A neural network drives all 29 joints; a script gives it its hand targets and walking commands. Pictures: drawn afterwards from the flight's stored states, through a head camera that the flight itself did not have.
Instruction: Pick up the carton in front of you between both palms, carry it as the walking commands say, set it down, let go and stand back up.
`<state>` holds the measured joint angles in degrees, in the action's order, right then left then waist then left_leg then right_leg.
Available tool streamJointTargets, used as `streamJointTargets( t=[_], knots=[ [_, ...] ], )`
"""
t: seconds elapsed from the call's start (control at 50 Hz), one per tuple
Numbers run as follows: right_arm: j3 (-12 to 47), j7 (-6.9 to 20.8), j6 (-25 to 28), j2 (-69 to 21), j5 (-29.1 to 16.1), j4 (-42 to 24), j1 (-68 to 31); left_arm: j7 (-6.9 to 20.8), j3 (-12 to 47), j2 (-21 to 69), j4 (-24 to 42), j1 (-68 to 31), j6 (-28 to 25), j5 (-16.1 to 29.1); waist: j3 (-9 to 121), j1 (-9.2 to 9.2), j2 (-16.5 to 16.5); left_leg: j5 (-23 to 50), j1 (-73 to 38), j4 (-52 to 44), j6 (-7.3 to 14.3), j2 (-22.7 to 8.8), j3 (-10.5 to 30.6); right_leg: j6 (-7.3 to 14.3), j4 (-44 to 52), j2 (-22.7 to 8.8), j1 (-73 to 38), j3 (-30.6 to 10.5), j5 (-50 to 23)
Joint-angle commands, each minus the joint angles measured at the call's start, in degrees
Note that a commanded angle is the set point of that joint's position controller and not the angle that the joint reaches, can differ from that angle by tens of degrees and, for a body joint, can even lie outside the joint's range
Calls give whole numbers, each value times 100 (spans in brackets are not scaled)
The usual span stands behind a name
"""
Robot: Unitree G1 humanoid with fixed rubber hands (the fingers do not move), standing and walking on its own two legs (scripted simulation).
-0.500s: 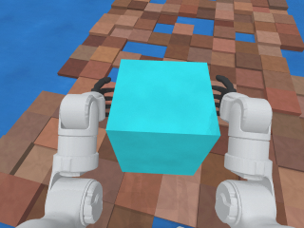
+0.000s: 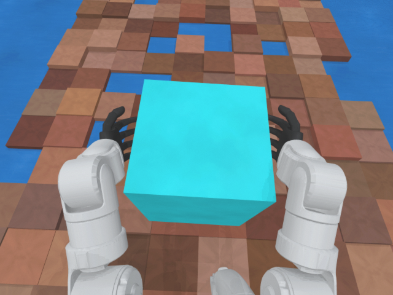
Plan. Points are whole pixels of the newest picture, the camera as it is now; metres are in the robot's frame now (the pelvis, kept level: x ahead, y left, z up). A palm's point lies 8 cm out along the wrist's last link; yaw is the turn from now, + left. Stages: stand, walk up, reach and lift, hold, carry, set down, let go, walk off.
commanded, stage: carry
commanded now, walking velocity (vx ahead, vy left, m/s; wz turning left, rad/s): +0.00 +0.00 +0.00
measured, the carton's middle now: (198, 163) +0.37 -0.04 +0.03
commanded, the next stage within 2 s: none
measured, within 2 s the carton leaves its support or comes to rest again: neither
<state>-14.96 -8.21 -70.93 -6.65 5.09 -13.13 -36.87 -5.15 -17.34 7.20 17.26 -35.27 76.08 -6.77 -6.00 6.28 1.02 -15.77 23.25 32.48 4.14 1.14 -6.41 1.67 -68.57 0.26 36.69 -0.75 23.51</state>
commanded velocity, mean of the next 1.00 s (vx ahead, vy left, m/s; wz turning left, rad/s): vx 0.00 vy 0.00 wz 0.00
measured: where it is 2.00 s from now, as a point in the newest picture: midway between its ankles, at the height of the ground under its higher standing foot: (188, 232)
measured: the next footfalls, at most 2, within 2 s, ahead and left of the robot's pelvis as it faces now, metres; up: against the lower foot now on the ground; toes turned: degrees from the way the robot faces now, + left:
right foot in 0.18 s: +0.32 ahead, -0.11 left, -0.02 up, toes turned -5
left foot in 0.38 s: +0.20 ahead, +0.08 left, -0.01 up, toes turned +4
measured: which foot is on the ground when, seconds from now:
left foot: down 0.00-0.18, up 0.20-0.36, down 0.38-1.00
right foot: up 0.00-0.16, down 0.18-1.00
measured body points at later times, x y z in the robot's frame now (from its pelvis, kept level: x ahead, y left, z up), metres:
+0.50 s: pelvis +0.22 -0.05 -0.01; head +0.24 -0.07 +0.44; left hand +0.56 +0.10 +0.14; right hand +0.58 -0.20 +0.15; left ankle +0.16 +0.08 -0.73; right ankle +0.28 -0.11 -0.75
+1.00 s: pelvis +0.24 -0.03 -0.01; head +0.23 -0.04 +0.44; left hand +0.59 +0.12 +0.11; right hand +0.60 -0.19 +0.11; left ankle +0.17 +0.08 -0.73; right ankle +0.28 -0.11 -0.75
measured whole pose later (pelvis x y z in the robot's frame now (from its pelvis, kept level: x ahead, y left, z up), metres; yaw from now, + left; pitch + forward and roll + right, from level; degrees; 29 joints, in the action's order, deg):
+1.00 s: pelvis +0.24 -0.03 -0.01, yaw +1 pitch +3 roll +2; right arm -11.2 -7.9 -69.3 0.2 4.5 12.0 -39.3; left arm -6.0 -10.8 0.4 -9.4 -38.0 73.2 -4.5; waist 4.0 0.4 -1.5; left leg -16.3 13.8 36.2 1.7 0.8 -4.4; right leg 3.7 -25.4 -0.7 18.6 5.4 11.4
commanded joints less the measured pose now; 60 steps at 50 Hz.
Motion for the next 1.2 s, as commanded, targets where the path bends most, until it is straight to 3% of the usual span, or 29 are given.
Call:
streamJointTargets(
  t=[0.0, 0.04, 0.08, 0.1, 0.14, 0.16, 0.18, 0.2, 0.22, 0.24, 0.26, 0.28, 0.3, 0.34, 0.36, 0.38, 0.42, 0.46, 0.56, 0.62, 0.72, 0.82, 0.96, 1.18],
  knots=[
    [4569, 1479, -248, -5604, -2782, -970, -3119, 853, 3917, 4594, 718, -2856, -347, 1538, 3460, -123, 328, 5265, -3647, -588, 748, -1457, 1636, -185, 1921, -28, 520, 187, -500],
    [4611, 1530, -282, -5368, -2714, -1165, -2699, 803, 4052, 4434, 937, -2395, -367, 1404, 3397, -261, 586, 5243, -3193, -566, 391, -1021, 785, -245, 3328, 184, -373, 566, -1895],
    [4591, 1588, -320, -5114, -2581, -1125, -2118, 820, 4259, 4308, 1110, -2069, -317, 1429, 3349, -350, 799, 4637, -2711, -515, 102, -888, 366, -282, 4204, 285, -1401, 755, -3146],
    [4597, 1606, -343, -4968, -2500, -1103, -1920, 856, 4382, 4255, 1163, -1977, -271, 1491, 3309, -399, 814, 4203, -2514, -345, -8, -889, 254, -270, 4526, 221, -1830, 731, -3628],
    [4570, 1618, -427, -4659, -2369, -1008, -1705, 967, 4566, 4141, 1182, -1907, -136, 1695, 3145, -547, 537, 3207, -1938, 563, -299, -636, -69, -227, 5332, 94, -3056, 886, -4618],
    [4538, 1621, -479, -4438, -2313, -926, -1649, 1036, 4608, 4022, 1129, -1963, -44, 1828, 3019, -579, 315, 2124, -1350, 1041, -446, -521, -72, -196, 5120, -311, -3715, 786, -5356],
    [4495, 1617, -578, -4281, -2280, -859, -1823, 1097, 4599, 3861, 1043, -2157, 43, 1924, 3203, -655, -746, -348, -187, 1940, -657, -229, -44, 150, 4096, -1538, -4899, -255, -8781],
    [4421, 1594, -708, -4223, -2247, -649, -1875, 1125, 4495, 3730, 844, -2118, 158, 2011, 3463, -721, -1250, -2279, 560, 2689, -695, -23, 368, 636, 3534, -2209, -5632, -902, -10293],
    [4333, 1558, -800, -4212, -2253, -554, -1820, 1156, 4436, 3637, 783, -2065, 226, 2139, 3769, -770, -1160, -2328, 706, 2829, -681, -63, 671, 1007, 3770, -2368, -5593, -1165, -9165],
    [4251, 1536, -826, -4224, -2271, -728, -1976, 1176, 4463, 3837, 890, -2242, 251, 2334, 3859, -697, -961, -2186, 477, 2456, -622, -238, 778, 985, 4182, -2268, -5036, -1326, -7212],
    [4229, 1518, -836, -4359, -2288, -856, -2223, 1187, 4491, 4060, 1105, -2609, 269, 2495, 3759, -595, -720, -1999, 114, 1893, -583, -378, 785, 789, 4522, -2037, -4434, -1309, -5788],
    [4205, 1492, -833, -4497, -2305, -927, -2451, 1197, 4491, 4190, 1295, -2971, 286, 2580, 3708, -569, -598, -1795, -257, 1395, -601, -366, 691, 663, 4778, -1864, -3944, -1119, -4937],
    [4207, 1460, -837, -4595, -2318, -953, -2590, 1201, 4510, 4251, 1365, -3188, 305, 2642, 3709, -568, -683, -1650, -561, 1031, -591, -253, 540, 619, 4902, -1726, -3642, -892, -4305],
    [4274, 1397, -829, -4664, -2336, -871, -2819, 1208, 4498, 4268, 1265, -3381, 329, 2699, 3749, -610, -897, -1119, -789, 593, -533, -164, 385, 572, 4906, -1445, -3537, -464, -3674],
    [4307, 1377, -829, -4664, -2342, -776, -2901, 1214, 4496, 4243, 1124, -3433, 334, 2698, 3790, -614, -967, -835, -877, 311, -506, -194, 319, 565, 4801, -1360, -3549, -298, -3630],
    [4335, 1360, -808, -4677, -2333, -643, -2999, 1231, 4519, 4215, 1014, -3607, 349, 2715, 3802, -567, -822, -538, -849, 8, -470, -297, 400, 533, 4638, -1270, -3681, -80, -3844],
    [4348, 1351, -801, -4637, -2329, -218, -3249, 1256, 4556, 4197, 533, -3820, 359, 2759, 3779, -656, -519, -49, -872, -11, -450, -479, 637, 413, 4228, -1149, -3900, -73, -5050],
    [4302, 1391, -802, -4703, -2355, 429, -3273, 1261, 4463, 4193, -127, -3885, 341, 2732, 3733, -680, -514, 38, -743, 63, -427, -498, 617, 382, 4052, -1199, -4012, -102, -5681],
    [3807, 1586, -556, -5274, -2394, 2009, -3455, 1324, 3900, 4763, -1858, -4043, 50, 2542, 3418, -642, -438, 804, -703, -72, -376, -596, 680, 351, 4063, -1130, -3773, -47, -5719],
    [3563, 1715, -237, -5828, -2532, 2440, -3867, 1351, 3658, 5277, -2327, -4376, -268, 2500, 3295, -654, -343, 1150, -782, -77, -356, -643, 679, 277, 4077, -1073, -3644, -11, -5471],
    [3539, 1675, 130, -6237, -2797, 2232, -4508, 1228, 3632, 5671, -2164, -4902, -623, 2614, 3380, -655, -253, 1103, -918, -131, -278, -682, 762, 318, 4120, -1029, -3624, -19, -4822],
    [3649, 1512, 184, -6166, -2854, 1840, -4488, 1099, 3768, 5680, -1804, -4881, -675, 2742, 3544, -637, -292, 1053, -1077, -88, -216, -692, 795, 349, 4133, -1022, -3645, -40, -4525],
    [3659, 1490, 159, -6019, -2702, 1934, -4151, 1132, 3844, 5625, -1850, -4655, -662, 2742, 3502, -628, -290, 1266, -1145, -82, -171, -706, 809, 327, 4116, -1009, -3535, -21, -4502],
    [3553, 1532, 200, -5929, -2598, 2152, -4110, 1185, 3805, 5631, -2055, -4673, -706, 2733, 3205, -636, -223, 1127, -1059, -223, -89, -738, 873, 252, 4187, -960, -3297, -12, -3690]
  ],
)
